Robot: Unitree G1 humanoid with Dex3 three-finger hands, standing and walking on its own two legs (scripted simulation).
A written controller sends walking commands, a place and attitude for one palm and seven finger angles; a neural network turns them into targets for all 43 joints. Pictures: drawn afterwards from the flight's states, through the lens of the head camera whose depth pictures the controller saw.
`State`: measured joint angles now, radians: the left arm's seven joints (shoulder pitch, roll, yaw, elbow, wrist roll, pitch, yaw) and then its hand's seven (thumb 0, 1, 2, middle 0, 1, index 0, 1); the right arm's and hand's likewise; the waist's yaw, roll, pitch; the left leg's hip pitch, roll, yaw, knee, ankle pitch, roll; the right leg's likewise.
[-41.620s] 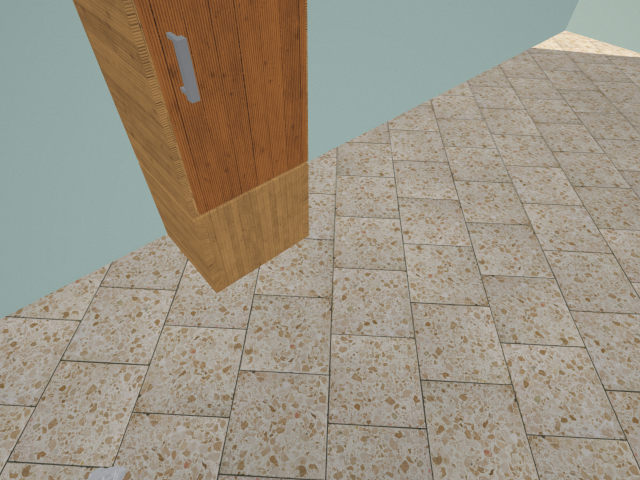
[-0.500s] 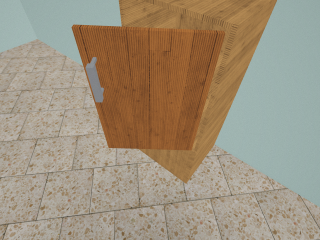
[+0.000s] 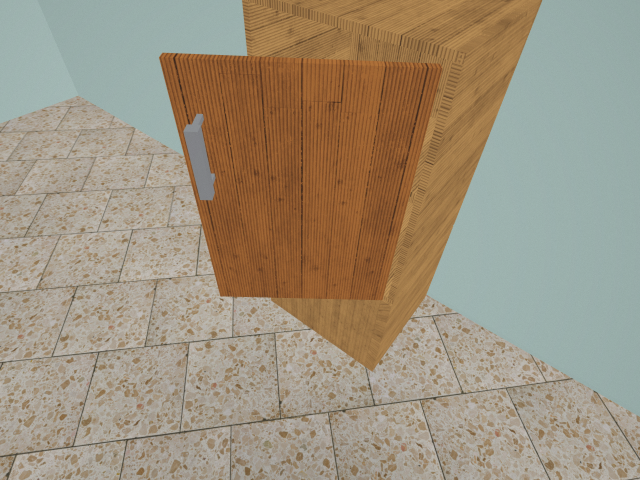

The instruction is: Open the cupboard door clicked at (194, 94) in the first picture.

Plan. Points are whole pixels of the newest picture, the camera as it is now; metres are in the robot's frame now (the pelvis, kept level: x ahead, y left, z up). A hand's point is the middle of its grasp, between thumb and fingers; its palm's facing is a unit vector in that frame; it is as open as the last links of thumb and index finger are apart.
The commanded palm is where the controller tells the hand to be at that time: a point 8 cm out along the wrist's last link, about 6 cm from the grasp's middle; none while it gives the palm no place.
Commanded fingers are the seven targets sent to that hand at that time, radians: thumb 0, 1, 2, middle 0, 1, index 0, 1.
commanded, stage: look again from close up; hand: left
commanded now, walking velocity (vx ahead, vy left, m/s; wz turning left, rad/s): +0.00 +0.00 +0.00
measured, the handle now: (203, 157) +0.58 +0.23 +0.10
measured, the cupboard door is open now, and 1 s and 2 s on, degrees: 37 37 37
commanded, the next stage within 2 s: shuffle to correct the standing spot in 0.22 s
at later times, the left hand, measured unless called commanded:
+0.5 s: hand out of the picture -0.06 +0.18 -0.18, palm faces +0.05 -0.99 -0.14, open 7.4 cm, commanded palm none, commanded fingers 0.00 0.90 0.90 -0.20 -0.30 -0.20 -0.30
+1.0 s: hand out of the picture +0.04 +0.18 -0.18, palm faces +0.04 -0.98 -0.18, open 7.3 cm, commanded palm none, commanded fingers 0.00 0.90 0.90 -0.20 -0.30 -0.20 -0.30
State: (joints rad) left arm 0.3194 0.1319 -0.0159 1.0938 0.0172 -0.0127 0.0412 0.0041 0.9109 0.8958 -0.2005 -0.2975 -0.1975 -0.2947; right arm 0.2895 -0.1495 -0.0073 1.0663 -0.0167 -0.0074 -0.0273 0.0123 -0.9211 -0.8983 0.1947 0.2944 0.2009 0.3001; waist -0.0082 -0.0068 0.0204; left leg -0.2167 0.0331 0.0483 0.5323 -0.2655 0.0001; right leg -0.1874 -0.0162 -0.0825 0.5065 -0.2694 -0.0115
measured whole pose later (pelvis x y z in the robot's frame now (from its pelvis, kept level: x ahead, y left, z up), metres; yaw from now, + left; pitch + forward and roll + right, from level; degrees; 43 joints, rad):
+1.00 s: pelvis +0.04 +0.01 +0.00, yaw +0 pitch +0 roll +0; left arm 0.30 0.15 0.01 1.05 0.02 -0.01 0.05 0.02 0.93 0.90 -0.20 -0.30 -0.20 -0.29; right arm 0.26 -0.14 -0.02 1.08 -0.01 -0.01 -0.05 0.02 -0.93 -0.90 0.20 0.29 0.20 0.30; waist 0.00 -0.03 0.04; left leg -0.21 0.00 0.06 0.53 -0.31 0.02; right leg -0.21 -0.04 -0.05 0.55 -0.32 0.01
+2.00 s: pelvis -0.03 +0.02 +0.00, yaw +1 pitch -1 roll +0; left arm 0.37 0.14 -0.02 1.09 0.02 -0.01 0.03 0.00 0.91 0.90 -0.20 -0.30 -0.20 -0.29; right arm 0.32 -0.13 0.00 1.10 -0.02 0.00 -0.01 0.00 -0.91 -0.90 0.20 0.29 0.20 0.30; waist 0.00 -0.02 0.00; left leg -0.28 -0.01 0.04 0.47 -0.17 0.03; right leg -0.26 -0.02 -0.04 0.47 -0.19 0.01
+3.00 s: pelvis +0.01 -0.02 -0.07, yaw +4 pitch +12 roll -2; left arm 0.44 0.27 0.25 -0.04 -0.34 -0.37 -0.41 0.01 0.31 0.64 -0.24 -0.68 -0.24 -0.68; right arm 0.18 -0.20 0.02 0.57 0.04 -0.20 -0.06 0.01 -0.90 -0.90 0.20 0.30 0.21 0.30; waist 0.04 0.04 -0.11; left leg -0.78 0.04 -0.07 1.07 -0.49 -0.03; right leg -0.71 0.02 -0.13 1.02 -0.52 -0.05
